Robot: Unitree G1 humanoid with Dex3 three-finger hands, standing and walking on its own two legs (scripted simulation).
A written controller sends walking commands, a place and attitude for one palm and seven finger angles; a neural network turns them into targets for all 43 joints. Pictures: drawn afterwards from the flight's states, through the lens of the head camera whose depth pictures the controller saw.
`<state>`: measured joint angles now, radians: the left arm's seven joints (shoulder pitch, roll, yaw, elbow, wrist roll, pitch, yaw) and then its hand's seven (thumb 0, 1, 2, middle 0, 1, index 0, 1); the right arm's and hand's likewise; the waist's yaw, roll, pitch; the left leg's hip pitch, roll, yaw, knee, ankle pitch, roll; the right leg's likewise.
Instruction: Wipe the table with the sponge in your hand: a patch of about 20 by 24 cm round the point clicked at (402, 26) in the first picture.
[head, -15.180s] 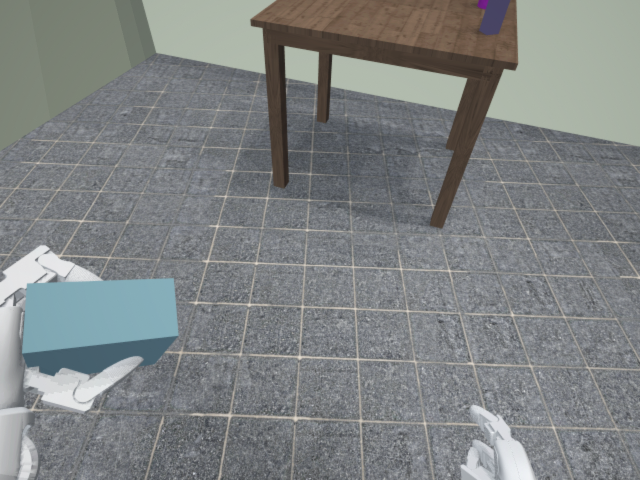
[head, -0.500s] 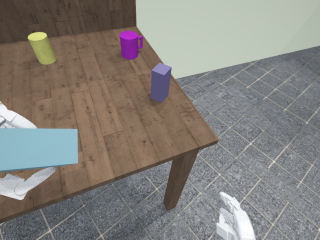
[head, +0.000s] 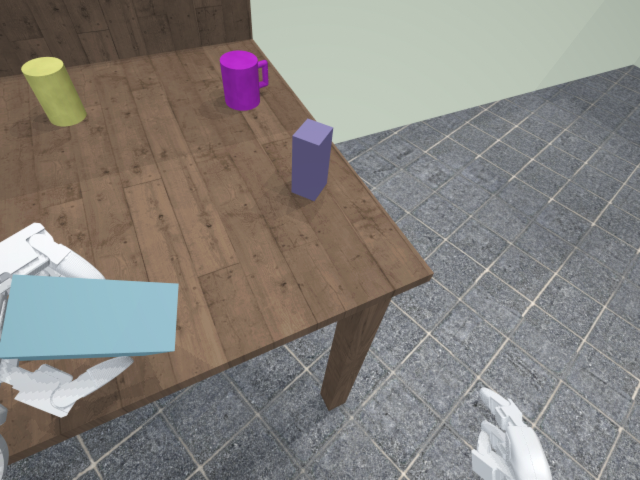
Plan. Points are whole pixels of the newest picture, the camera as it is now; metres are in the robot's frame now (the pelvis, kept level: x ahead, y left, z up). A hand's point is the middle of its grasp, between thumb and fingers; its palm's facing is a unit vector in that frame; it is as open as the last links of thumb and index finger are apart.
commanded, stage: come to a stop and stand still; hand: left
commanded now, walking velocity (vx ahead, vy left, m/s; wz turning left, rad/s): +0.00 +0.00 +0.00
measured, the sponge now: (114, 323) +0.23 +0.20 +0.15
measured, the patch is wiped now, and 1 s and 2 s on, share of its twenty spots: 0.00 0.00 0.00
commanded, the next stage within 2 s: look again from close up in 0.82 s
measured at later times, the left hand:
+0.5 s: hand out of the picture +0.23 +0.29 +0.17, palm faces +0.39 -0.83 -0.39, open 9.8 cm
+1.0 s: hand out of the picture +0.21 +0.29 +0.15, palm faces +0.38 -0.83 -0.40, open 9.8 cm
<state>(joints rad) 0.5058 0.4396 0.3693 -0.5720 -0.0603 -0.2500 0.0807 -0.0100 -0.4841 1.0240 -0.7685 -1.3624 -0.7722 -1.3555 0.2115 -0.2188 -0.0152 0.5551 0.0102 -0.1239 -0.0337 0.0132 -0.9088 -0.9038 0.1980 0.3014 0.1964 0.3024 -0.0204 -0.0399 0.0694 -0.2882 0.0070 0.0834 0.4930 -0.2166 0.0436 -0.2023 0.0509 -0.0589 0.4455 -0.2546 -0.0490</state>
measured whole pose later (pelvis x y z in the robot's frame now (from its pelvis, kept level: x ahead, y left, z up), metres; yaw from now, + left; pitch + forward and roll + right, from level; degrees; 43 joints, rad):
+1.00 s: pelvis +0.00 +0.03 +0.00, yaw +1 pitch +0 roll -2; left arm 0.46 0.38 0.35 -0.47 -0.04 -0.18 0.11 -0.01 -0.48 1.03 -0.77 -1.36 -0.77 -1.35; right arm 0.20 -0.20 0.02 0.58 0.01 -0.11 -0.04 0.01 -0.91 -0.90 0.20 0.30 0.20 0.30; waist 0.02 0.00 0.05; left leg -0.24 -0.04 0.08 0.42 -0.18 0.08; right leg -0.15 0.01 -0.07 0.37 -0.22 0.00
